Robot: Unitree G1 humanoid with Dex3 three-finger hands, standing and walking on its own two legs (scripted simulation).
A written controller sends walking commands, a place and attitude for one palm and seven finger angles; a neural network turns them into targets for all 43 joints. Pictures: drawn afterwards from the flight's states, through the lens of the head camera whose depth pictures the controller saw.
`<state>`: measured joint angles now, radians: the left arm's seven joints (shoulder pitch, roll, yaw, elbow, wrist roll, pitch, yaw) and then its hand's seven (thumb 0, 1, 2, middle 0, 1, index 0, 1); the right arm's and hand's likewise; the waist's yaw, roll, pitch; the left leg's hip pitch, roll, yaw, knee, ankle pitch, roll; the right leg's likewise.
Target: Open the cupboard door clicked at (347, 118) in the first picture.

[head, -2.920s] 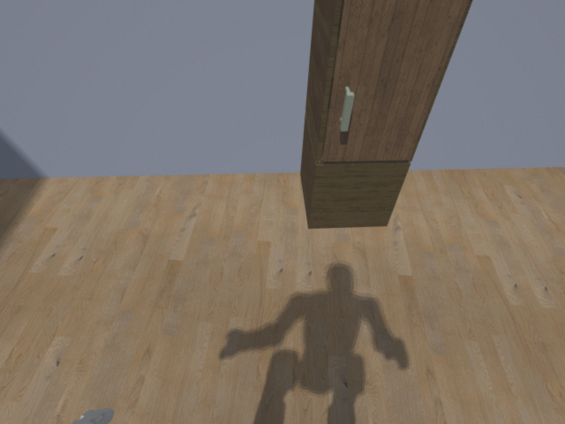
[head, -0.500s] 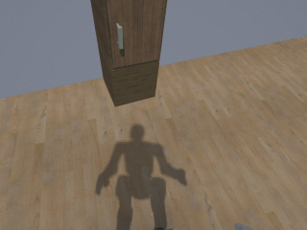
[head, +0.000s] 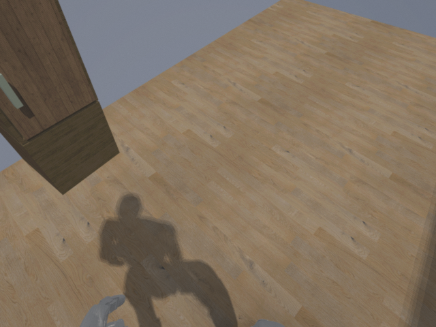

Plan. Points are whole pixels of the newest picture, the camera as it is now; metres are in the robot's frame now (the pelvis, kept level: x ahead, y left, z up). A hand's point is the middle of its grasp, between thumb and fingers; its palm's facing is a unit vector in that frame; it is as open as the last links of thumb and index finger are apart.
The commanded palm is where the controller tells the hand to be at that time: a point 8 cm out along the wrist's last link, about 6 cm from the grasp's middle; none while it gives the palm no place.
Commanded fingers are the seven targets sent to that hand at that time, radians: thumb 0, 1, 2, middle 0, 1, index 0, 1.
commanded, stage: walk to a spot facing it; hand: left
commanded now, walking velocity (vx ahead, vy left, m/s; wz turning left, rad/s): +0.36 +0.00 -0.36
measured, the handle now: (5, 88) +0.87 +0.72 -0.10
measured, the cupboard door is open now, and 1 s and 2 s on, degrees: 0 0 0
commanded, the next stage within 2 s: turn to face it in 1.04 s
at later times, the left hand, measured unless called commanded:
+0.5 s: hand out of the picture +0.13 +0.16 -0.18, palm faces +0.00 -0.99 -0.17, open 7.3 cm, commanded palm none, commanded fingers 0.00 0.90 0.90 -0.20 -0.30 -0.20 -0.30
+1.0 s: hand (163, 189) +0.49 +0.14 -0.16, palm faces -0.23 -0.96 -0.16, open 7.3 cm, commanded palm none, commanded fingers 0.00 0.90 0.90 -0.20 -0.30 -0.20 -0.30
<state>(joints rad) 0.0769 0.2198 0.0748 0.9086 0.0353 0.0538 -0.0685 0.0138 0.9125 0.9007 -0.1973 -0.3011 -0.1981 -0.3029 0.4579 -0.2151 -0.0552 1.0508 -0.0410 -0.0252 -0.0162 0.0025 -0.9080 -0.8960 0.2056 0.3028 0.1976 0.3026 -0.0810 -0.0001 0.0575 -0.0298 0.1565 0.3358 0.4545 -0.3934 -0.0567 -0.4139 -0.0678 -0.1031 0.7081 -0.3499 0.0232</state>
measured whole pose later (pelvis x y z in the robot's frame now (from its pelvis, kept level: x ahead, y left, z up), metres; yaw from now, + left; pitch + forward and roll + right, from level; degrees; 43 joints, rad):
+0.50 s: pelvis +0.19 -0.02 -0.01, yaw -6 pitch -1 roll -3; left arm 0.44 0.18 0.04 1.12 0.03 -0.06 0.01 0.01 0.92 0.90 -0.20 -0.30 -0.20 -0.30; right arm 0.14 -0.17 -0.05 0.97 -0.03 -0.02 0.04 0.00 -0.91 -0.90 0.20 0.30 0.19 0.30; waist 0.05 0.00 0.02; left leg -0.51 0.12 0.10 0.71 -0.18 -0.02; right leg 0.06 0.06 -0.05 0.35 -0.38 -0.02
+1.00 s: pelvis +0.38 -0.02 +0.01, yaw -16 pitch -1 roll +0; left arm 0.21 0.18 0.10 1.03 0.04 0.03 -0.03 0.01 0.92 0.90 -0.20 -0.30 -0.20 -0.30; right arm 0.44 -0.11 -0.05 1.12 -0.03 -0.08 -0.02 0.00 -0.92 -0.90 0.20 0.30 0.20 0.30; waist -0.02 -0.03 0.02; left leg 0.00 0.04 0.32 0.33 -0.31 0.03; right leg -0.62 -0.13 -0.07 0.93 -0.11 0.03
